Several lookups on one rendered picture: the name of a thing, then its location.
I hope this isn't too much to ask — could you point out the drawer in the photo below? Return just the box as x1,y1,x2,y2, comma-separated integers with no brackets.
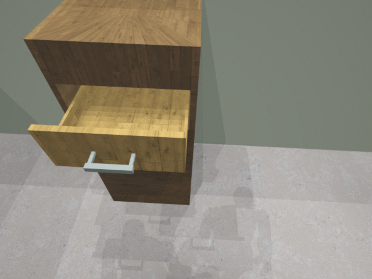
27,85,190,173

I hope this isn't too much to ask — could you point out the handle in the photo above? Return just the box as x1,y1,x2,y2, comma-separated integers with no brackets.
83,151,136,174

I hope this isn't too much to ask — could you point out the cabinet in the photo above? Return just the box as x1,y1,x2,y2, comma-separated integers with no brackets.
24,0,202,205

